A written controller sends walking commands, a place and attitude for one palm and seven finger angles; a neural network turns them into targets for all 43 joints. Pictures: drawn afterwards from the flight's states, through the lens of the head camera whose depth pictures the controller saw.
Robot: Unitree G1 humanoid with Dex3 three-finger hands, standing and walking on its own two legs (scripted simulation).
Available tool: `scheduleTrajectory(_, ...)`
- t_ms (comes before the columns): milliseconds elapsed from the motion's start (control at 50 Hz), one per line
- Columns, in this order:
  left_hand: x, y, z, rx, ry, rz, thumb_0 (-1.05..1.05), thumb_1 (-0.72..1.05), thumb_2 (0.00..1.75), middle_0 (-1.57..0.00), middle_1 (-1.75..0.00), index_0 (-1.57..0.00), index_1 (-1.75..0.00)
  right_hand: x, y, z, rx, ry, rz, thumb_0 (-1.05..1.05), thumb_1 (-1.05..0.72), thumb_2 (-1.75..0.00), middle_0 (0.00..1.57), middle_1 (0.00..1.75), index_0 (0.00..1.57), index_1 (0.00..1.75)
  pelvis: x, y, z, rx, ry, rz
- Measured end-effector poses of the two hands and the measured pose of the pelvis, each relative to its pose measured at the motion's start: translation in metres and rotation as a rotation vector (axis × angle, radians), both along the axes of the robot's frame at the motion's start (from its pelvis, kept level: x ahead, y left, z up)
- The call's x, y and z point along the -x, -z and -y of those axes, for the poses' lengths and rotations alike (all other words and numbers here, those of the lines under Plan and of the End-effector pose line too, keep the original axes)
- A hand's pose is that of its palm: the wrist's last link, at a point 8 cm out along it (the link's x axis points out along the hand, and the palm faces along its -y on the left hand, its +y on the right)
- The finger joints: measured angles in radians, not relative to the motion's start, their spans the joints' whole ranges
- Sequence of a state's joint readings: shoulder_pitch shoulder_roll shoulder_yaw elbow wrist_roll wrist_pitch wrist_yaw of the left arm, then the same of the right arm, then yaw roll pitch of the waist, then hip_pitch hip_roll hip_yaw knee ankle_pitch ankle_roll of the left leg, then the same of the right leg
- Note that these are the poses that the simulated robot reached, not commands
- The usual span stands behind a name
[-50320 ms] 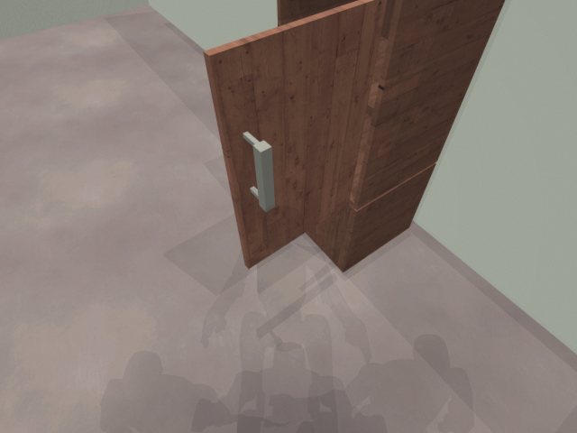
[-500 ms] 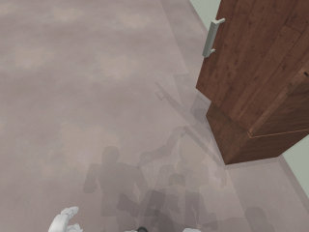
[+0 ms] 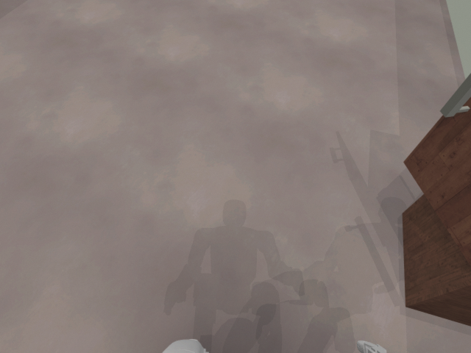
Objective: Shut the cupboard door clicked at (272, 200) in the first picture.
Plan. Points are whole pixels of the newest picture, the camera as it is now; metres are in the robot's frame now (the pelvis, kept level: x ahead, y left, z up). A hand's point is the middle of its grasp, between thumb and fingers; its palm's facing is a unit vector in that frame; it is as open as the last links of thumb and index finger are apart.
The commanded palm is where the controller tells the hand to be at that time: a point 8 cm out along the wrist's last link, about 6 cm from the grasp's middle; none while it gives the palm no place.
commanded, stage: walk to a spot facing it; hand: left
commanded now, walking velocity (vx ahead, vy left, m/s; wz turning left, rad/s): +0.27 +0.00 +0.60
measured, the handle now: out of the picture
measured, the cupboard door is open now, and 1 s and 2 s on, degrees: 27 27 27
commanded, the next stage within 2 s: turn to face it in 1.06 s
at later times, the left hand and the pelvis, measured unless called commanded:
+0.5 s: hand (136, 318) +0.17 +0.21 -0.13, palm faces +0.24 -0.93 -0.29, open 7.4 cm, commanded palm none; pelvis +0.10 -0.03 +0.00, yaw +16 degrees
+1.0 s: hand out of the picture +0.09 +0.20 -0.19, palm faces +0.62 -0.77 -0.19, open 7.4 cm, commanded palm none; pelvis +0.24 +0.08 -0.02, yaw +35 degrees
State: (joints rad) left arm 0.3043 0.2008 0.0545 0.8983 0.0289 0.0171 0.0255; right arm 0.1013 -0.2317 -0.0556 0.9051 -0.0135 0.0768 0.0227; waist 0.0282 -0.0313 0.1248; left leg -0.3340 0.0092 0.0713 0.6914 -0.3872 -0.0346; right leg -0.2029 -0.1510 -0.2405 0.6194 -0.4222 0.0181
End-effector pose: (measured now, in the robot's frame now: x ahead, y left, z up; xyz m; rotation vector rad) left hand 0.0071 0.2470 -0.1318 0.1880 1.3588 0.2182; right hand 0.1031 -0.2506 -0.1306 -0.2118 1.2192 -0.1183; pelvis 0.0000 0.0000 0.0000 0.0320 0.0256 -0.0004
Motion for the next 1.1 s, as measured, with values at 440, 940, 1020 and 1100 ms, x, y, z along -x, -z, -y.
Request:
scheduleTrajectory(440,-0.142,-0.032,-0.011,-0.065,-0.053,0.319,0.01,0.91,0.9,-0.2,-0.3,-0.2,-0.3,-0.026,0.015,0.016,-0.002,-0.102,-0.128,0.0,-0.9,-0.9,0.2,0.3,0.21,0.3,-0.08,0.003,0.021,0.013,-0.216,0.014)
scheduleTrajectory(940,-0.032,0.022,0.046,0.157,-0.653,-0.163,0.01,0.91,0.9,-0.2,-0.3,-0.2,-0.3,-0.375,-0.002,-0.175,-0.02,-0.66,0.142,0.01,-0.91,-0.9,0.19,0.29,0.2,0.3,-0.23,0.017,-0.059,0.049,-0.584,0.021)
scheduleTrajectory(1020,-0.062,0.025,-0.006,0.112,-0.671,-0.112,0.01,0.91,0.9,-0.2,-0.3,-0.2,-0.3,-0.398,-0.01,-0.206,-0.003,-0.688,0.183,0.0,-0.91,-0.9,0.2,0.3,0.2,0.3,-0.246,0.014,-0.082,0.038,-0.618,0.033)
scheduleTrajectory(1100,-0.123,0.011,-0.07,0.027,-0.658,0.069,0.01,0.91,0.9,-0.2,-0.3,-0.2,-0.3,-0.398,-0.02,-0.218,0.024,-0.701,0.131,0.0,-0.91,-0.9,0.2,0.3,0.2,0.3,-0.262,-0.001,-0.1,0.043,-0.662,0.035)
